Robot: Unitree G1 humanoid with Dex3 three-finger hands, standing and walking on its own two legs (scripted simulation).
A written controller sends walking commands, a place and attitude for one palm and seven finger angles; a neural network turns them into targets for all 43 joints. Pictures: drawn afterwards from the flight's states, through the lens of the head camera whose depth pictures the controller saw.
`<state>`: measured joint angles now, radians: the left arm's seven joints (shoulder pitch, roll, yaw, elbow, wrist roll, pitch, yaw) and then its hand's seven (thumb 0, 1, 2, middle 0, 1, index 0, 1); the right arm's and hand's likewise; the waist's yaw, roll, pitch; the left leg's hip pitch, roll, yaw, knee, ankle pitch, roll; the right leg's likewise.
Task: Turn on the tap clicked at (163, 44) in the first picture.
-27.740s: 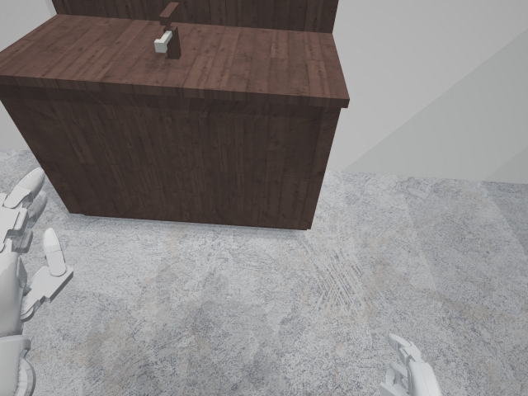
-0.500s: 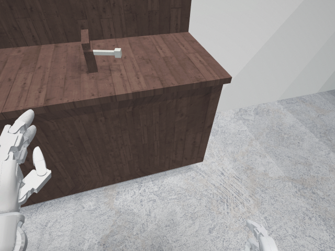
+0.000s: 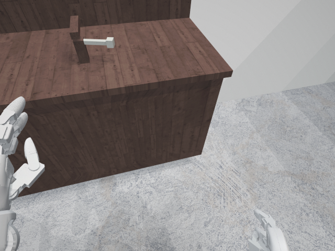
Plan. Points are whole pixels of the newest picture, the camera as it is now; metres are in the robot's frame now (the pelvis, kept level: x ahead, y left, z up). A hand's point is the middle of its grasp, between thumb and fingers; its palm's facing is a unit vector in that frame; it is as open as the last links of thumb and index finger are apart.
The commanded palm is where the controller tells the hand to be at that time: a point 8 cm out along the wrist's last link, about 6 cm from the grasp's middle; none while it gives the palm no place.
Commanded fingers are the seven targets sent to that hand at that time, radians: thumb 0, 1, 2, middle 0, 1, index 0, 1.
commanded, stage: take the last steps up to it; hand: left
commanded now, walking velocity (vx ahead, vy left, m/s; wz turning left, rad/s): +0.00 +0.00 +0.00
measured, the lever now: (110, 42) +0.78 +0.26 +0.09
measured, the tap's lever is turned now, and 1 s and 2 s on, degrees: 74 74 74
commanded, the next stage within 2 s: come to a stop and stand still in 1.22 s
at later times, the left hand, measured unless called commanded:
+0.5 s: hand (58, 127) +0.30 +0.23 +0.17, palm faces +0.39 -0.83 -0.39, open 7.4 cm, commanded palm +0.23 +0.28 +0.18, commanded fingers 0.00 0.90 0.90 -0.20 -0.30 -0.20 -0.30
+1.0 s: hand (80, 89) +0.41 +0.23 +0.17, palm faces +0.36 -0.82 -0.44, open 7.4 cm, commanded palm +0.35 +0.27 +0.18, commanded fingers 0.00 0.90 0.90 -0.20 -0.30 -0.20 -0.30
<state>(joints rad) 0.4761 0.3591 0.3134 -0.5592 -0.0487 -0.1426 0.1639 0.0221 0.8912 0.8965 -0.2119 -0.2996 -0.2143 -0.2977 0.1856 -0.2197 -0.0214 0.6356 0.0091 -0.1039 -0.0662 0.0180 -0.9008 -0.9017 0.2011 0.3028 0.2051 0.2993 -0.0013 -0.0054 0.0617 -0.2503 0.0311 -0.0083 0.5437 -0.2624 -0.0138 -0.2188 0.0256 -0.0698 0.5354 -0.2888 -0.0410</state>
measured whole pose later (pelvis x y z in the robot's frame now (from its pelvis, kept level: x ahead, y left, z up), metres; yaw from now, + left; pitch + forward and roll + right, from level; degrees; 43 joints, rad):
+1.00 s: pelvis +0.17 +0.00 -0.01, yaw -3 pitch -2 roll +1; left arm 0.44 0.40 0.38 -0.52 -0.05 -0.12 0.16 0.02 0.90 0.90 -0.21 -0.30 -0.21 -0.30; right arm 0.17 -0.16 0.01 0.58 0.02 -0.12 -0.04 0.01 -0.90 -0.90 0.20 0.30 0.20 0.30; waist -0.02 0.00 0.07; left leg -0.29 0.06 0.08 0.63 -0.30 -0.02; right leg -0.32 -0.02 -0.07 0.67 -0.36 -0.01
